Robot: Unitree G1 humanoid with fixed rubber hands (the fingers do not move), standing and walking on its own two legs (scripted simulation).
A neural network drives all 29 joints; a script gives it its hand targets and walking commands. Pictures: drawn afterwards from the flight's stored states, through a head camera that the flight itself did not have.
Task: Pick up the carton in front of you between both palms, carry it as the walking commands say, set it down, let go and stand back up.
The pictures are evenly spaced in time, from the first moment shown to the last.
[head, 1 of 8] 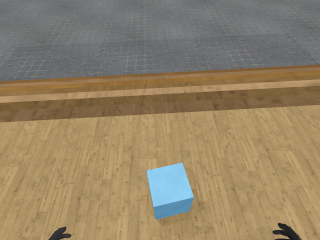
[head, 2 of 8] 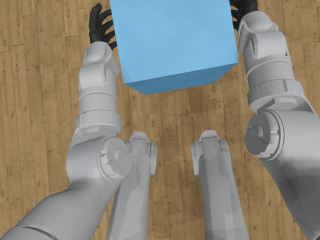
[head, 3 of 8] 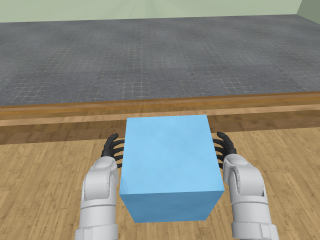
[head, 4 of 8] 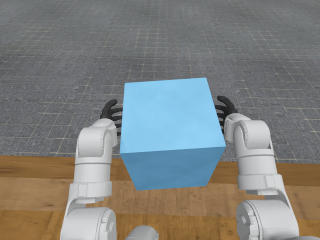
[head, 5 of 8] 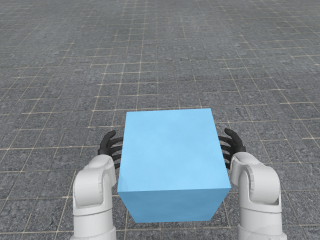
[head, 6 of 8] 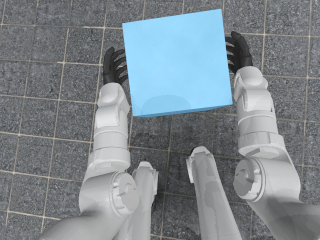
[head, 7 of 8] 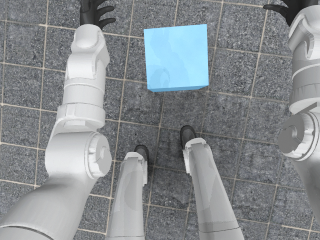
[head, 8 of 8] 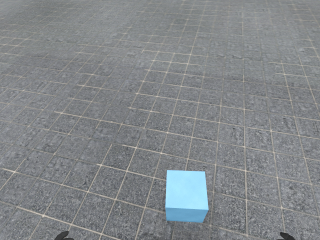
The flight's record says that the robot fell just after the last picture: no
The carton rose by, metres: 0.69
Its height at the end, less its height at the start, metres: -1.23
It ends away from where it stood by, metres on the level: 4.43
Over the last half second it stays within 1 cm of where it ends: yes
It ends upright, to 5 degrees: yes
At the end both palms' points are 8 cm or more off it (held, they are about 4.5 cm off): yes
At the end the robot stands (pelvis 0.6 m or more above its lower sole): yes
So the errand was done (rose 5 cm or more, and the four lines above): yes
